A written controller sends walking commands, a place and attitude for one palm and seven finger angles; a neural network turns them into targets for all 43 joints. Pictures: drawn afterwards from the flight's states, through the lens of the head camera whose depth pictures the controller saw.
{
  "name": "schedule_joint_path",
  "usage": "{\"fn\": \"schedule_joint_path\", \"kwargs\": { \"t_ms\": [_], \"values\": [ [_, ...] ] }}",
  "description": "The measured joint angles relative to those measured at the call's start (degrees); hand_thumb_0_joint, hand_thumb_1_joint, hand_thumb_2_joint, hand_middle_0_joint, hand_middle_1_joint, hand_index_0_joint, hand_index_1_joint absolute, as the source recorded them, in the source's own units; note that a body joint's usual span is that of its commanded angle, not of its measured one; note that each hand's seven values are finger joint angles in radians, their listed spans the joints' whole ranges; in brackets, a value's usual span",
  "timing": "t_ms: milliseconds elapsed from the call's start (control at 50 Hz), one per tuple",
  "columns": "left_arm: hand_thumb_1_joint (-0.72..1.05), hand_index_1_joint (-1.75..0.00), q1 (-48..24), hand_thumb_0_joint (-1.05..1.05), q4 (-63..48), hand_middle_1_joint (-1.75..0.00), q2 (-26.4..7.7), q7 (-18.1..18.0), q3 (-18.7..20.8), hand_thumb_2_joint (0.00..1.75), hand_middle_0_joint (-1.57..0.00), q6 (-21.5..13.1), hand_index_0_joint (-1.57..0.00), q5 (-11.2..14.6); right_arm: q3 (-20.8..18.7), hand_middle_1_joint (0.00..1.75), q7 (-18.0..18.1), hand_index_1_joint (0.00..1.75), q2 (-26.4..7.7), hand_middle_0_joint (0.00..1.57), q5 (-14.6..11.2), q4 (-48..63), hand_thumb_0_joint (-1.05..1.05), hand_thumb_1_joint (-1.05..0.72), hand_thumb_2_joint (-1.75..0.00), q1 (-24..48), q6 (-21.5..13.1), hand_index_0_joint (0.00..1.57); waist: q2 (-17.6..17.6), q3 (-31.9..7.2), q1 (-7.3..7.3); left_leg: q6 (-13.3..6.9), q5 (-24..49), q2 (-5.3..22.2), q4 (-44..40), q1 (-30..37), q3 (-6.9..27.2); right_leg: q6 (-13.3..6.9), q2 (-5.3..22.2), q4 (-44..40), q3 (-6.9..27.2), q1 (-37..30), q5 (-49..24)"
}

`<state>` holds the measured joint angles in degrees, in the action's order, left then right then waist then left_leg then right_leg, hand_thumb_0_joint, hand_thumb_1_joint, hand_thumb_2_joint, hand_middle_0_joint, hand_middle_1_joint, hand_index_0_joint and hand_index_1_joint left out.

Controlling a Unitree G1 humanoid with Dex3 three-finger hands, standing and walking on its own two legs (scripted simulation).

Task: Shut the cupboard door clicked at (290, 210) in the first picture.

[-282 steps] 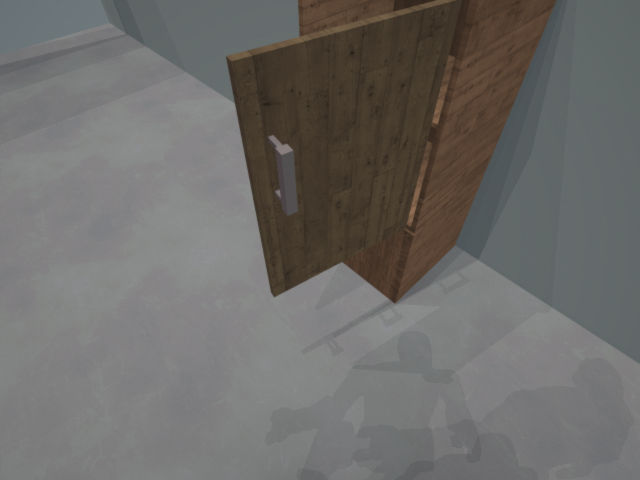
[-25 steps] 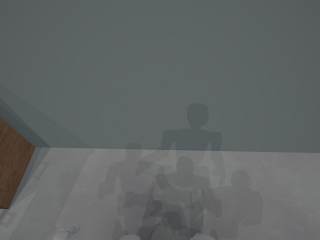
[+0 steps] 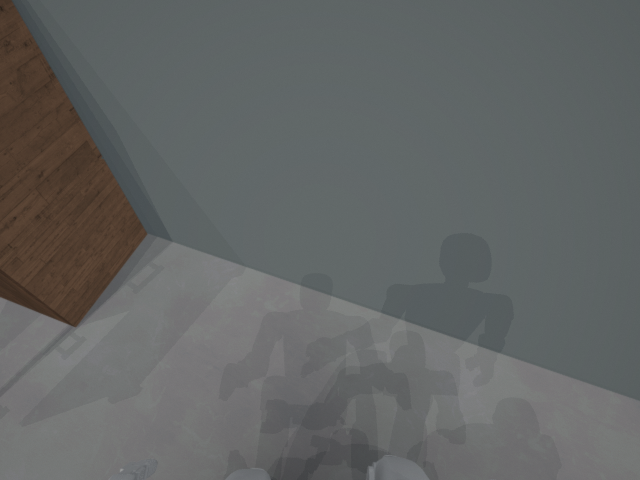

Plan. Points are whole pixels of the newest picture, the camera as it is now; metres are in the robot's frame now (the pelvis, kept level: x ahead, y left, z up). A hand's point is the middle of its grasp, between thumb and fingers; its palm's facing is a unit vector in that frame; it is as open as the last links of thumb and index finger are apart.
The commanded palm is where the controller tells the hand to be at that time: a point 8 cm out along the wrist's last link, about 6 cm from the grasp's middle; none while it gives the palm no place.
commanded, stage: turn to face it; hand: left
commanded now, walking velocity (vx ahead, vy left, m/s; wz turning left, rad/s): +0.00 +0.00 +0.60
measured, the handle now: out of the picture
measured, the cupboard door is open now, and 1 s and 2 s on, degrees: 78 78 78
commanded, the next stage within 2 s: take the last steps up to it in 1.56 s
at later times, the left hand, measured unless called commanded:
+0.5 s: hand out of the picture -0.01 +0.19 -0.18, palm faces +0.36 -0.91 -0.23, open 7.4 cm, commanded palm none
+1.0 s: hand out of the picture -0.02 +0.14 -0.15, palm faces +0.59 -0.77 -0.24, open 7.4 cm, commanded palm none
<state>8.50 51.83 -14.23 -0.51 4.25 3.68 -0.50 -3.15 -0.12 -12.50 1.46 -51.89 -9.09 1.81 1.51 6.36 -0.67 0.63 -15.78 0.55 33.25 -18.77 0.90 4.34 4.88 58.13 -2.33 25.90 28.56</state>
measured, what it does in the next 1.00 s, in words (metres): steps on the spot, turning left: right foot, then left foot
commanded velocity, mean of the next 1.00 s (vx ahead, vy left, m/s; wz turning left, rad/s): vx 0.00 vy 0.00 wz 0.60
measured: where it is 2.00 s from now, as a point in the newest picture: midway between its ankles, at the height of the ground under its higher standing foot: outside the picture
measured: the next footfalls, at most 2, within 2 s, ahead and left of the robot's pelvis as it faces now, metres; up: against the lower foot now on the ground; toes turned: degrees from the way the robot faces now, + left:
right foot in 0.12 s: +0.05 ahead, -0.15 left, +0.00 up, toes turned +1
left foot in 0.44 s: +0.01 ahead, +0.11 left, +0.00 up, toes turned +22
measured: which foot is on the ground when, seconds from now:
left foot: down 0.00-0.10, up 0.12-0.42, down 0.44-0.74, up 0.76-1.00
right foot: up 0.00-0.10, down 0.12-0.42, up 0.44-0.72, down 0.74-1.00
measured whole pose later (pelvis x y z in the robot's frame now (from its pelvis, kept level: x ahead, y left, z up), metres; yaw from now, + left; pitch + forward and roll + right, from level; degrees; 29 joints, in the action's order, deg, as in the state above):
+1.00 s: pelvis +0.04 -0.05 +0.01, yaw +38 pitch +0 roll +2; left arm 12.0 50.9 -10.9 -0.9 2.2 0.5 -1.4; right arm -4.3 -1.9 -13.8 0.4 -53.3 -7.2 4.5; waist 1.5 6.6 -0.9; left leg 3.3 -26.5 0.7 48.7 -22.9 -4.2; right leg 1.4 8.6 31.3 -10.2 11.6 19.3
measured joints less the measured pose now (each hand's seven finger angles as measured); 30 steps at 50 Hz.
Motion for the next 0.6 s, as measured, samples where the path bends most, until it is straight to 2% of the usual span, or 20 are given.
{"fn": "schedule_joint_path", "kwargs": {
  "t_ms": [60, 100, 120, 160, 200, 240, 300, 360, 400, 420, 440, 460, 480, 520, 560, 600],
  "values": [
    [0.90, -0.30, -0.39, 0.01, -0.98, -0.30, 0.12, 0.18, -0.08, 0.90, -0.20, -0.73, -0.20, 0.16, -0.21, 0.30, -0.05, 0.30, -0.33, 0.21, 0.06, -0.43, 0.00, -0.91, -0.89, -0.36, 0.69, 0.20, -1.85, -0.33, -0.19, 0.88, 0.77, 0.18, -0.77, -0.08, 2.57, -0.47, -1.57, -9.93, 0.20, -2.88, -2.03],
    [0.90, -0.30, 0.13, 0.01, -1.94, -0.30, 0.03, 0.25, -0.26, 0.90, -0.20, -1.69, -0.20, 0.11, -0.50, 0.30, -0.17, 0.30, -0.57, 0.21, -0.23, -0.50, 0.00, -0.91, -0.89, -0.82, 1.33, 0.20, -2.45, -1.07, -0.18, 1.74, 0.16, -0.28, 0.78, -1.09, 4.14, -0.99, -2.07, -20.30, -0.05, -6.94, -6.63],
    [0.90, -0.30, 0.52, 0.00, -2.35, -0.30, -0.07, 0.12, -0.27, 0.90, -0.20, -2.39, -0.20, -0.19, -0.76, 0.30, -0.28, 0.30, -0.67, 0.21, -0.49, -0.50, 0.00, -0.91, -0.89, -0.88, 1.64, 0.20, -2.15, -1.47, 0.07, 1.69, -2.65, -0.89, 3.43, -2.38, 4.16, -2.42, -1.58, -23.06, 0.11, -7.74, -8.50],
    [0.90, -0.30, 0.64, 0.00, -2.26, -0.30, 0.94, -0.28, -0.73, 0.90, -0.20, -2.97, -0.20, -0.54, -1.49, 0.30, -0.53, 0.30, -1.69, 0.21, -0.59, -0.92, 0.00, -0.91, -0.89, -0.12, 2.31, 0.20, -3.39, -0.73, -0.11, 1.37, -10.49, -1.53, 15.03, -5.91, 3.94, -3.94, -1.06, -21.39, -1.59, -7.94, -8.90],
    [0.90, -0.30, 1.46, 0.00, -2.13, -0.30, 1.97, -0.67, -1.10, 0.90, -0.20, -2.97, -0.20, -0.64, -1.98, 0.30, -0.78, 0.30, -2.38, 0.21, -0.65, -1.25, 0.00, -0.91, -0.89, 0.64, 2.82, 0.20, -3.72, -0.33, -0.28, 1.58, -11.98, -1.59, 25.99, -8.73, 2.04, -4.20, -0.18, -22.28, -3.00, -9.48, -9.03],
    [0.90, -0.30, 2.43, 0.00, -1.82, -0.30, 2.58, -0.82, -1.40, 0.90, -0.20, -2.83, -0.20, -0.72, -2.05, 0.30, -1.10, 0.30, -2.42, 0.20, -0.74, -1.28, 0.01, -0.91, -0.89, 1.28, 3.04, 0.20, -3.11, -0.30, -0.55, 2.18, -11.33, -0.93, 29.78, -9.49, -0.26, -4.09, 0.76, -24.37, -4.24, -11.12, -9.73],
    [0.90, -0.30, 3.42, 0.00, -1.26, -0.30, 2.97, -0.68, -1.72, 0.90, -0.20, -2.84, -0.20, -0.89, -1.71, 0.30, -1.54, 0.30, -1.83, 0.20, -0.98, -0.92, 0.01, -0.91, -0.89, 1.97, 2.92, 0.20, -1.29, -0.25, -0.48, 2.74, -10.97, -0.08, 24.20, -7.30, -3.24, -3.85, 2.32, -26.75, -6.14, -12.82, -10.55],
    [0.90, -0.30, 4.05, 0.00, -0.88, -0.30, 3.00, -0.38, -1.80, 0.90, -0.20, -3.01, -0.20, -0.97, -1.17, 0.30, -1.75, 0.30, -1.33, 0.20, -1.16, -0.46, 0.00, -0.91, -0.90, 2.75, 2.52, 0.20, 0.19, -0.02, 0.24, 2.55, -10.62, 0.12, 14.73, -3.73, -5.19, -3.31, 3.70, -26.61, -8.19, -13.19, -10.13],
    [0.90, -0.30, 4.53, 0.00, -0.55, -0.30, 2.73, -0.13, -1.60, 0.90, -0.21, -2.97, -0.21, -0.83, -0.81, 0.30, -1.82, 0.30, -1.14, 0.20, -1.16, 0.05, 0.00, -0.91, -0.90, 3.13, 2.01, 0.20, 0.91, 0.02, 0.53, 2.09, -7.10, -0.02, 6.87, -0.62, -6.12, -2.66, 4.67, -24.61, -9.65, -12.72, -8.82],
    [0.90, -0.30, 5.03, 0.00, -0.52, -0.30, 2.55, 0.02, -1.45, 0.90, -0.21, -2.81, -0.21, -0.60, -0.60, 0.30, -1.92, 0.30, -1.27, 0.20, -1.09, 0.51, 0.00, -0.91, -0.90, 3.06, 1.56, 0.20, 0.92, -0.30, 0.57, 1.47, -2.95, 0.10, 2.10, 1.30, -6.30, -2.24, 5.07, -22.50, -10.35, -11.93, -7.63],
    [0.90, -0.30, 5.42, 0.00, -0.48, -0.30, 2.42, 0.20, -1.31, 0.90, -0.21, -2.45, -0.21, -0.31, -0.57, 0.30, -1.94, 0.30, -1.61, 0.20, -0.89, 1.05, 0.00, -0.91, -0.90, 2.84, 0.93, 0.20, 0.28, -0.94, 0.35, -1.26, 0.33, 0.42, -0.01, 1.64, -5.43, -1.43, 4.96, -18.38, -10.44, -10.13, -5.61],
    [0.90, -0.30, 5.02, 0.00, -0.14, -0.30, 1.78, 0.19, -1.11, 0.90, -0.21, -1.75, -0.21, -0.24, -0.58, 0.30, -1.73, 0.30, -1.26, 0.20, -0.74, 1.08, 0.00, -0.91, -0.90, 3.05, 0.47, 0.20, 0.93, -0.73, 0.42, -2.50, -0.33, -0.09, 1.78, 0.54, -4.95, -0.86, 4.93, -12.90, -8.33, -7.95, -1.58],
    [0.90, -0.30, 4.48, 0.00, 0.25, -0.30, 1.11, 0.02, -0.90, 0.90, -0.21, -0.96, -0.21, -0.28, -0.37, 0.30, -1.48, 0.30, -0.83, 0.20, -0.61, 1.07, 0.00, -0.91, -0.89, 3.11, 0.20, 0.20, 1.56, -0.42, 0.72, -2.68, -1.60, -0.42, 3.10, 0.01, -4.57, -0.50, 4.34, -7.38, -5.87, -5.76, 1.25],
    [0.90, -0.30, 3.23, 0.01, 1.15, -0.30, 0.19, -0.23, -0.38, 0.90, -0.20, 0.02, -0.20, -0.29, 0.05, 0.30, -0.81, 0.30, -0.13, 0.20, -0.38, 1.05, 0.00, -0.91, -0.89, 2.58, -0.15, 0.20, 1.88, -0.33, 0.94, -2.00, -2.44, -0.67, 2.85, -0.03, -3.31, 0.04, 2.73, 0.89, -2.57, -2.04, 1.83],
    [0.90, -0.30, 2.11, 0.01, 1.27, -0.30, -0.25, -0.13, -0.03, 0.90, -0.20, 0.29, -0.20, -0.24, 0.29, 0.30, -0.28, 0.30, 0.23, 0.20, -0.27, 0.75, 0.00, -0.91, -0.89, 1.93, -0.15, 0.20, 1.41, -0.27, 1.04, -1.10, -1.22, -0.73, 0.72, 0.59, -1.84, 0.25, 1.54, 3.90, -0.80, 0.11, -0.26],
    [0.90, -0.30, 1.30, 0.01, 0.77, -0.30, -0.35, 0.07, 0.08, 0.90, -0.20, 0.07, -0.20, -0.13, 0.39, 0.30, -0.05, 0.30, 0.31, 0.20, -0.20, 0.28, 0.00, -0.91, -0.89, 1.35, -0.03, 0.20, 0.50, -0.20, 1.02, -0.80, 0.19, -0.68, -1.26, 1.18, -0.38, 0.23, 0.66, 2.15, 0.14, 0.55, -1.36]
  ]
}}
